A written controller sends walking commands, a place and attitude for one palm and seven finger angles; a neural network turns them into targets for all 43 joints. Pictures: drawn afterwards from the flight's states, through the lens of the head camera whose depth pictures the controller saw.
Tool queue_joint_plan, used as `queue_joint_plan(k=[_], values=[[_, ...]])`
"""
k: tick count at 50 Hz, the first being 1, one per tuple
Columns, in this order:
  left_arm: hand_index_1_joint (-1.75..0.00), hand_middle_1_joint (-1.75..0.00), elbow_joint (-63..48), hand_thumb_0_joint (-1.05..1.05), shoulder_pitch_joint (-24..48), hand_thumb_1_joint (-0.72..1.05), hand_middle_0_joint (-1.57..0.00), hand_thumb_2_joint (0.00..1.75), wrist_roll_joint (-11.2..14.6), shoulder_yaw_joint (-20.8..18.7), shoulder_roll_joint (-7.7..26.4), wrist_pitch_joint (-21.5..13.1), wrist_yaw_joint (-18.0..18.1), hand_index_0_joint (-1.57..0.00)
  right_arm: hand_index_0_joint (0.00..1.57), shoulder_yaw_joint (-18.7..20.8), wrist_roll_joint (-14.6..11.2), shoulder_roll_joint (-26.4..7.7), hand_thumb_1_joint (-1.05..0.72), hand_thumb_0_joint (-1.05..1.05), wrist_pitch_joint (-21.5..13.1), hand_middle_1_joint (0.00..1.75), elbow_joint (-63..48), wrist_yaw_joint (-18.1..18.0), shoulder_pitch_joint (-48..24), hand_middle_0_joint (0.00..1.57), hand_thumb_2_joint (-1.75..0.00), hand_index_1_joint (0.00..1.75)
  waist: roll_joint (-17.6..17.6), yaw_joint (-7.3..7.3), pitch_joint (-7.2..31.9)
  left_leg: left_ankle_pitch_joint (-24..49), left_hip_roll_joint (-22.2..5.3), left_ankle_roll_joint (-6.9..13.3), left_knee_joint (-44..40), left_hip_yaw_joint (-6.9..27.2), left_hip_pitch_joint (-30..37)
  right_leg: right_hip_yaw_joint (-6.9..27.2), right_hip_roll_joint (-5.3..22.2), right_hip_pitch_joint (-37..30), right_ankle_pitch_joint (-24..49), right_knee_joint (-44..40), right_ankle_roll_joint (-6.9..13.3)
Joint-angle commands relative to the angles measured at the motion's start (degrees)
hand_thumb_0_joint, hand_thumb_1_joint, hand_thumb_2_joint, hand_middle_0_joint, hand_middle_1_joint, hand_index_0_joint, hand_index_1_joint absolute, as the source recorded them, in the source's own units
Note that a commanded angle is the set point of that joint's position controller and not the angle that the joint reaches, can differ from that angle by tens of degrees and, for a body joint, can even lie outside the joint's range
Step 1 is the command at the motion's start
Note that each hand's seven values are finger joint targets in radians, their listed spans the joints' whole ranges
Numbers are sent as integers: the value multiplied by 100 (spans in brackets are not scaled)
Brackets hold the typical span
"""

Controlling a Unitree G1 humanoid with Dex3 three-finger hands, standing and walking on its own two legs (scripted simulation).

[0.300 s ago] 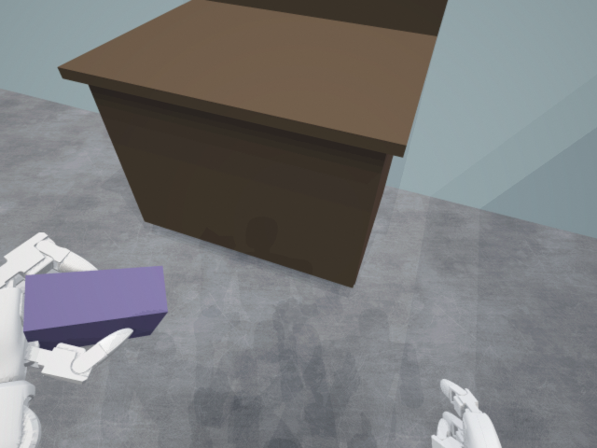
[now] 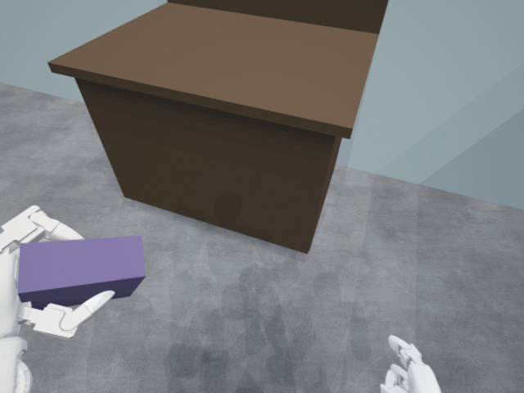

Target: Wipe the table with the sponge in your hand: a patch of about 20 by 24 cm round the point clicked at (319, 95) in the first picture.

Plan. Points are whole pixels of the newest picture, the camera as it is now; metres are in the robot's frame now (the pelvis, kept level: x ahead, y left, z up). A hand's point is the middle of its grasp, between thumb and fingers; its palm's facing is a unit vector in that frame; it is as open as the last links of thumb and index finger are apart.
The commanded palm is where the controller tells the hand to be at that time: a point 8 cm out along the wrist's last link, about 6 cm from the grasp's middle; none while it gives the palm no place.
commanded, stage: look at it before walking up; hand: left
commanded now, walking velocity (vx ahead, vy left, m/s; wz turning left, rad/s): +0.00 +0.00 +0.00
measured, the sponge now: (101, 272) +0.22 +0.21 +0.14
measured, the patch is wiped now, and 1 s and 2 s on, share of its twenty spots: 0.00 0.00 0.00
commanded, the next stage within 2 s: walk around to get in front in 0.10 s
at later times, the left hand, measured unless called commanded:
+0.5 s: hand (37, 295) +0.18 +0.26 +0.15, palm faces +0.44 -0.80 -0.42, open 9.4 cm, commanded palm +0.12 +0.30 +0.18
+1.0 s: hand out of the picture +0.07 +0.28 +0.16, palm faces +0.68 -0.62 -0.39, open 9.4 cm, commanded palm +0.00 +0.29 +0.18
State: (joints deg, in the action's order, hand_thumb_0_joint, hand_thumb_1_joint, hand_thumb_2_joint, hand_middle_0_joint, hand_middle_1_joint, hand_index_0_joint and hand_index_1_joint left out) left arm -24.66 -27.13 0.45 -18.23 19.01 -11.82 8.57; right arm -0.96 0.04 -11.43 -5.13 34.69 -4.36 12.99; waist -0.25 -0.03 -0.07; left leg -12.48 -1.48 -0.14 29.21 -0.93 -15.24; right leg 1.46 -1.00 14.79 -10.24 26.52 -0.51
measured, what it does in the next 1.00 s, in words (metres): lifts its left foot, turning left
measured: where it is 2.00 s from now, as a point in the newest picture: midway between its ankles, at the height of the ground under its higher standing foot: outside the picture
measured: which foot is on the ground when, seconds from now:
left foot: down 0.00-0.72, up 0.74-1.00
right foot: down 0.00-1.00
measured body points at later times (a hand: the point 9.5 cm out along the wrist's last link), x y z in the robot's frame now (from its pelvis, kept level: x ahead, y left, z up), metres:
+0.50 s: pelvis -0.01 +0.01 -0.01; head +0.00 +0.02 +0.44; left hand +0.15 +0.30 +0.17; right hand +0.15 -0.22 -0.09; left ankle +0.04 +0.12 -0.74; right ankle +0.05 -0.13 -0.74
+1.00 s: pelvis -0.04 -0.03 -0.01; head -0.04 -0.02 +0.44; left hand +0.03 +0.30 +0.18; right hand +0.20 -0.21 -0.08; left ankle -0.10 +0.09 -0.73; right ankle +0.03 -0.12 -0.74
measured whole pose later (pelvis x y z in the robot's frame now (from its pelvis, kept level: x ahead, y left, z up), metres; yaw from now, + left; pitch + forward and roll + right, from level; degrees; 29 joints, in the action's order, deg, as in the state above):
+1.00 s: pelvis -0.04 -0.03 -0.01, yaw +22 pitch -1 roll +1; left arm -28.8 -26.7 0.5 -19.4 20.6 -9.9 9.2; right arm 1.1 1.0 -13.9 -3.6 32.9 -5.7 13.4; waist 2.1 0.4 -0.7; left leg -22.4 -2.4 -0.8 37.6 -3.0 -15.7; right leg -11.3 6.6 18.6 -15.9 35.8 0.6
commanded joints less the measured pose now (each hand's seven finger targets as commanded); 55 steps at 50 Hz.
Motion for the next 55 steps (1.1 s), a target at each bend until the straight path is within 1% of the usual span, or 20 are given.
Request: queue_joint_plan(k=[1, 10, 21, 26, 29, 33, 35, 36, 37, 38, 40, 42, 44, 46, 49, 50, 51, 52, 53, 55], values=[[-160, -160, -1185, 0, 530, 10, -120, 130, 63, -560, 911, -355, 119, -120, 20, 231, 4, -654, -90, 0, -281, 30, -904, -46, -532, 20, -90, 30, -235, 12, 464, -153, -219, 51, -718, 169, -247, 300, 239, -386, 24, -532, 55], [-160, -160, -1198, 0, 703, 10, -120, 130, 35, -621, 1009, -362, 127, -120, 20, 243, 8, -687, -90, 0, -310, 30, -925, -52, -554, 20, -90, 30, -338, -1, 277, -838, -211, 66, -934, 202, -422, 279, 166, -273, -596, -676, 34], [-160, -160, -1657, 0, 233, 10, -120, 130, 69, -761, 1056, -300, 160, -120, 20, 297, -30, -680, -90, 0, -230, 30, -1086, 14, -449, 20, -90, 30, -317, 45, 475, -536, -250, 221, -481, 791, -911, -47, 529, -272, -701, 7, -10], [-160, -160, -1972, 0, 183, 10, -120, 130, 86, -788, 1010, -306, 156, -120, 20, 300, -17, -717, -90, 0, -293, 30, -1083, -26, -450, 20, -90, 30, -947, 25, 717, -1, -693, 465, -857, 1634, -1221, -310, 207, -584, -310, 1181, -183], [-160, -160, -2025, 0, 233, 10, -120, 130, 85, -752, 995, -316, 122, -120, 20, 333, 74, -715, -90, 0, -377, 30, -973, -5, -351, 20, -90, 30, -1267, 20, 721, 749, -1045, 767, -996, 2209, -848, -188, 52, -183, -1457, 1577, -213], [-160, -160, -1956, 0, 55, 10, -120, 130, 142, -733, 983, -277, 70, -120, 20, 366, 64, -718, -90, 0, -422, 30, -844, 76, -371, 20, -90, 30, -1111, -17, 945, 2005, -871, 674, -309, 2015, -325, -52, 95, -384, -931, 504, -183], [-160, -160, -1866, 0, 43, 10, -120, 130, 144, -839, 1118, -183, 86, -120, 20, 374, -9, -662, -90, 0, -334, 30, -920, 89, -449, 20, -90, 30, -272, -35, 964, 666, -406, 332, 260, 1379, -944, 332, 639, -904, -159, -197, 44], [-160, -160, -1739, 0, 109, 10, -120, 130, 137, -823, 1181, -107, 117, -120, 20, 362, -47, -567, -90, 0, -258, 30, -1033, 91, -492, 20, -90, 30, 821, 10, 783, -449, 143, 16, 1203, 625, -1469, 1333, 1597, -770, -464, -659, 472], [-160, -160, -1650, 0, 242, 10, -120, 130, 193, -845, 1176, -62, 149, -120, 20, 429, -62, -619, -90, 0, -207, 30, -1041, 71, -483, 20, -90, 30, 1267, -74, 619, -1467, 380, -154, 2688, 238, -1474, 2065, 2440, -159, -738, -1129, 924], [-160, -160, -1480, 0, 343, 10, -120, 130, 169, -775, 1130, -32, 167, -120, 20, 423, -20, -671, -90, 0, -152, 30, -949, 34, -435, 20, -90, 30, 996, -29, 434, -1433, 217, -152, 3560, 399, -1405, 1804, 2453, 274, -925, -1268, 927], [-160, -160, -1291, 0, 377, 10, -120, 130, 75, -800, 1140, -10, 126, -120, 20, 317, 33, -531, -90, 0, -54, 30, -982, 19, -607, 20, -90, 30, 591, 36, 325, -1176, 17, -219, 3847, 334, -1532, 1188, 2250, 288, -485, -1026, 895], [-160, -160, -1213, 0, 349, 10, -120, 130, 46, -858, 1236, -113, 105, -120, 20, 219, 38, -434, -90, 0, -30, 30, -996, -65, -635, 20, -90, 30, 771, 8, 247, -1164, -128, -206, 3007, 76, -1038, 123, 1902, 304, 410, -740, 688], [-160, -160, -1256, 0, 460, 10, -120, 130, 38, -867, 1250, -177, 131, -120, 20, 208, 66, -430, -90, 0, -64, 30, -1037, -139, -680, 20, -90, 30, 955, -58, 277, -1291, -109, -130, 2075, -153, -718, -114, 1843, 122, 668, -595, 611], [-160, -160, -1430, 0, 466, 10, -120, 130, 44, -873, 1240, -192, 187, -120, 20, 224, 105, -436, -90, 0, -133, 30, -1078, -170, -641, 20, -90, 30, 914, -140, 318, -1416, -82, -59, 1279, -311, -511, -20, 1941, -121, 1007, -438, 649], [-160, -160, -2058, 0, 525, 10, -120, 130, 113, -793, 1170, -209, 255, -120, 20, 263, 140, -478, -90, 0, -159, 30, -1101, -138, -296, 20, -90, 30, 447, 102, 767, -372, 192, -29, -372, -482, 273, -292, 1758, -393, 1426, 585, 291], [-160, -160, -2356, 0, 523, 10, -120, 130, 160, -698, 1145, -218, 250, -120, 20, 331, 126, -609, -90, 0, -187, 30, -1137, -139, -264, 20, -90, 30, -329, 158, 875, 435, -211, 116, -718, -26, 772, -577, 1440, -34, 1274, 1635, 27], [-160, -160, -2701, 0, 564, 10, -120, 130, 196, -698, 1158, -305, 247, -120, 20, 342, 127, -762, -90, 0, -252, 30, -1233, -89, -354, 20, -90, 30, -1761, 112, 856, 2901, -1335, 652, -883, 1615, 1358, -872, 659, 1225, -800, 2907, -385], [-160, -160, -2804, 0, 451, 10, -120, 130, 116, -771, 1252, -440, 208, -120, 20, 337, 120, -678, -90, 0, -332, 30, -1171, 31, -238, 20, -90, 30, -2083, 8, 827, 4857, -2053, 1198, -686, 2556, 1723, -539, 421, 2085, -2674, 3600, -391], [-160, -160, -2444, 0, 162, 10, -120, 130, 9, -841, 1237, -432, 107, -120, 20, 336, 144, -627, -90, 0, -380, 30, -974, 114, -149, 20, -90, 30, -1696, 58, 701, 4817, -2051, 1270, -584, 2603, 1612, -247, 543, 2372, -2585, 3842, -348], [-160, -160, -2821, 0, 499, 10, -120, 130, 7, -834, 1275, -406, 44, -120, 20, 450, 67, -697, -90, 0, -433, 30, -931, 201, -249, 20, -90, 30, -1131, 66, 643, 3965, -1667, 1166, -370, 2116, 1320, -143, 527, 2127, -2103, 3565, -389]])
